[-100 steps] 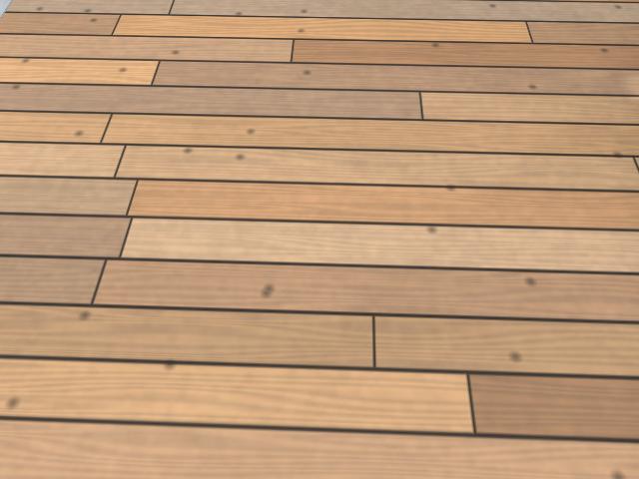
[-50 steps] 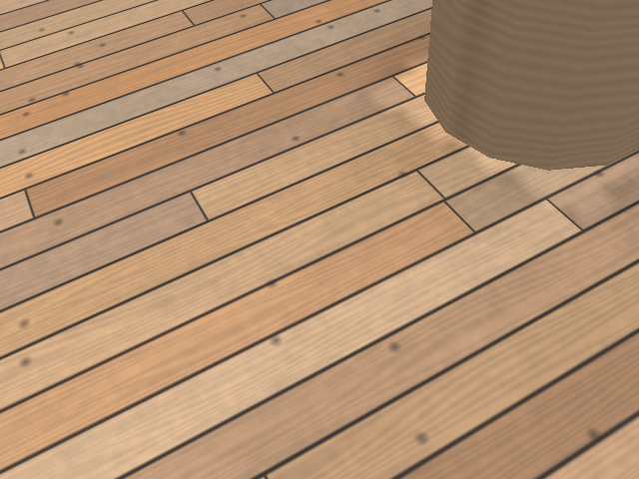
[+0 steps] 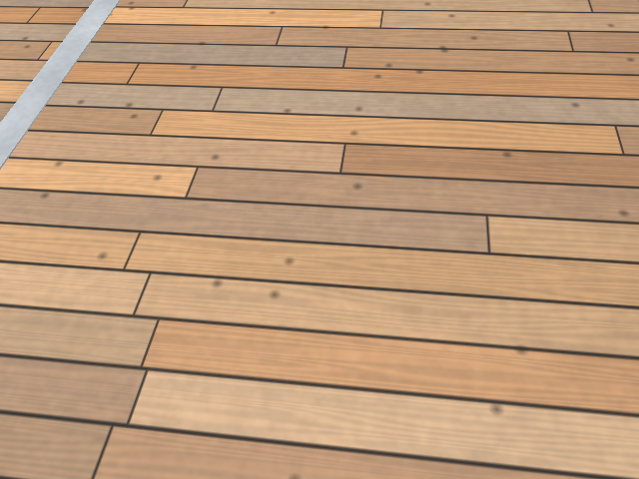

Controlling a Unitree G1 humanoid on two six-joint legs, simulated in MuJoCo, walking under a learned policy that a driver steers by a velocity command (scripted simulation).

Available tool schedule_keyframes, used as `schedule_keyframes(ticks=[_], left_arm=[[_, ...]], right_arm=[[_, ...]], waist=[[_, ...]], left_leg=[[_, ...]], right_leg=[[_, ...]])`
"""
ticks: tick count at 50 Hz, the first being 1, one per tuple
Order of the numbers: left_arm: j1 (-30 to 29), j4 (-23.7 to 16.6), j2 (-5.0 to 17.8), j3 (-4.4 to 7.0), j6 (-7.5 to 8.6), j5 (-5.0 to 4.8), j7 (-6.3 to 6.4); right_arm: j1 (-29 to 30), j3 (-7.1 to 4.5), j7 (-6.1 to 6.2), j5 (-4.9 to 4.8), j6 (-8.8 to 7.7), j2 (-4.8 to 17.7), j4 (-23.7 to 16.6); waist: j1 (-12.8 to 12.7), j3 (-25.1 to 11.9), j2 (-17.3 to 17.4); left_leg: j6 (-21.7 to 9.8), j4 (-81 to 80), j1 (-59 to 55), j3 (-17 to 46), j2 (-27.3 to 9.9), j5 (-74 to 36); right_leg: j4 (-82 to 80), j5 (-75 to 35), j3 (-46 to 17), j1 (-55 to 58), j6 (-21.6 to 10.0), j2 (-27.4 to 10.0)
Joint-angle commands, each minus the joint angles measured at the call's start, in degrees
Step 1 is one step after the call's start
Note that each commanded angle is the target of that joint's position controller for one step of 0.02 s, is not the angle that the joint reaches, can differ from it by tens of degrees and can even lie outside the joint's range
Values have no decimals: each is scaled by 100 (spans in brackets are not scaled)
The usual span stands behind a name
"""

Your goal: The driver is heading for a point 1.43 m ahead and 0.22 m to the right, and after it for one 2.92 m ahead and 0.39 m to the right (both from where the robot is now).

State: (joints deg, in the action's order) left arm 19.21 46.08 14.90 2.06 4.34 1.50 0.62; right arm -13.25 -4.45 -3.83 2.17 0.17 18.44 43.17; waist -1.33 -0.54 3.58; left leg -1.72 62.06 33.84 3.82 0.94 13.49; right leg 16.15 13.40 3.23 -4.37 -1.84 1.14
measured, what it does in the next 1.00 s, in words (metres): walks ahead: left foot, then right foot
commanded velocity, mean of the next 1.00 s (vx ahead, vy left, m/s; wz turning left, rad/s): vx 0.49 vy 0.00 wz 0.04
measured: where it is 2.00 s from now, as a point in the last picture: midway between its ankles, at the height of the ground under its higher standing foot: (361, 268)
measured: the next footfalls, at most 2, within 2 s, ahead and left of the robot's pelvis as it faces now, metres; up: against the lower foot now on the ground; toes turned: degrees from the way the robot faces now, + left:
left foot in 0.26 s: +0.28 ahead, +0.13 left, +0.00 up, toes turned +8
right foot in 0.80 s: +0.62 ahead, +0.00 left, +0.00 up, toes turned +1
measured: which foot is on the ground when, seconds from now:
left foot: up 0.00-0.24, down 0.26-0.82, up 0.84-1.00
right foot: down 0.00-0.26, up 0.28-0.78, down 0.80-1.00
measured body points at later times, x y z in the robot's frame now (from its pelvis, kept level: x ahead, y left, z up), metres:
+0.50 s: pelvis +0.27 +0.07 +0.00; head +0.29 +0.08 +0.45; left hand +0.32 +0.34 -0.14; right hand +0.33 -0.19 -0.13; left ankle +0.24 +0.12 -0.75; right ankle +0.32 -0.08 -0.67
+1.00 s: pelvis +0.55 +0.05 -0.01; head +0.58 +0.04 +0.44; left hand +0.58 +0.32 -0.14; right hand +0.65 -0.21 -0.14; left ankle +0.56 +0.20 -0.67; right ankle +0.58 +0.00 -0.75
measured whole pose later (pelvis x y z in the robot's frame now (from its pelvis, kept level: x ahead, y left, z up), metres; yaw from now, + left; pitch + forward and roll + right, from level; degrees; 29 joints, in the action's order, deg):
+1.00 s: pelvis +0.55 +0.05 -0.01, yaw -1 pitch +0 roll +0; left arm 18.4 53.7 14.6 3.3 2.8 0.2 -0.8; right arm -11.4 -1.5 -0.7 2.6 -3.4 14.6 49.5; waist -0.5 3.6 1.6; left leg -0.7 61.4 29.2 1.6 -4.2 16.3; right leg 21.5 9.1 0.7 -11.9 -7.0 6.8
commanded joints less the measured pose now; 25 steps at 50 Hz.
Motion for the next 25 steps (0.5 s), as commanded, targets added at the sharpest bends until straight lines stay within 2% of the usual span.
schedule_keyframes(ticks=[1,5,7,9,10,11,12,13,14,15,16,17,18,19,21,23,25], left_arm=[[266,-134,657,156,143,-13,-58],[353,53,663,138,155,-26,-99],[535,206,755,149,135,-47,-77],[718,393,857,161,85,-62,-56],[728,463,940,169,60,-63,-45],[744,531,1022,178,25,-62,-36],[721,565,1019,160,-14,-99,-19],[689,426,844,89,-6,-119,-22],[1134,120,43,-88,5,-216,-146],[666,179,807,125,-10,-104,-83],[215,23,786,147,15,-145,-92],[81,22,617,82,66,-143,-114],[118,106,544,83,25,-91,-130],[315,188,489,71,-74,3,-152],[429,273,354,64,-213,58,-219],[117,191,297,67,-267,83,-270],[-445,18,306,68,-282,93,-286]], right_arm=[[604,9,-67,15,-43,155,-520],[1274,156,-108,29,-84,-50,-709],[1601,218,-127,34,-99,-90,-815],[1588,233,-76,49,-119,-55,-806],[1374,212,-21,59,-139,7,-738],[845,166,43,68,-177,111,-567],[-91,101,116,105,-246,236,-239],[-1029,-17,210,204,-287,593,19],[-1319,-155,288,211,-290,1247,55],[-1397,-182,322,-75,-245,1146,56],[-850,-113,347,-109,-250,912,140],[-526,-14,334,-97,-290,525,141],[-305,50,331,-90,-334,318,161],[-188,104,333,-119,-369,167,204],[-294,123,318,-136,-469,125,313],[-444,92,316,-183,-527,233,458],[-631,96,320,-193,-537,223,588]], waist=[[-115,462,-890],[-177,591,-982],[-240,647,-1001],[-181,604,-1026],[-33,452,-1062],[237,109,-1059],[672,-429,-926],[1040,-1097,-630],[721,-1961,952],[977,-2054,312],[674,-1015,147],[499,-444,-50],[284,-146,-99],[84,-32,10],[-31,-22,6],[-50,191,-4],[49,439,-27]], left_leg=[[119,-77,1221,87,-168,-384],[94,-1648,620,-359,-135,-815],[-43,-2317,174,-704,-142,-710],[-273,-2737,-280,-913,-29,-453],[-409,-2874,-681,-1015,136,-244],[-553,-3075,-1325,-1076,330,-130],[-713,-3473,-2559,-1062,429,-430],[-929,-3461,-4136,-177,-421,18],[-1665,-3761,-5916,2868,-2457,170],[-1746,-4280,-5524,3628,-2454,-254],[-1562,-4330,-4768,2492,-2127,-696],[-1403,-4514,-3926,1843,-1857,-1271],[-1194,-4673,-3394,1359,-1561,-1578],[-1083,-4837,-2953,997,-1347,-1768],[-1114,-5076,-2693,732,-1227,-1992],[-1158,-5357,-2610,547,-1169,-1874],[-1147,-5549,-2659,398,-1103,-1833]], right_leg=[[-836,-1087,-828,455,-631,-1396],[-828,-1964,-214,263,-626,-1264],[-836,-2248,-119,285,-623,-1374],[-535,-3251,-70,556,-619,-1510],[-104,-4400,6,696,-588,-1540],[644,-5358,96,809,-538,-1517],[1755,-5403,308,501,-424,-1363],[3202,-3697,368,-623,-337,-1203],[5395,1221,398,-2831,-64,-194],[6061,1536,-504,-3193,-139,-60],[6008,960,-602,-3494,-203,-380],[5610,612,-543,-3337,-216,-550],[5251,477,-521,-3069,-192,-688],[5026,431,-494,-2723,-130,-741],[4819,357,-390,-2509,-55,-712],[4542,41,-301,-2813,26,-773],[4119,-435,-240,-3236,121,-849]])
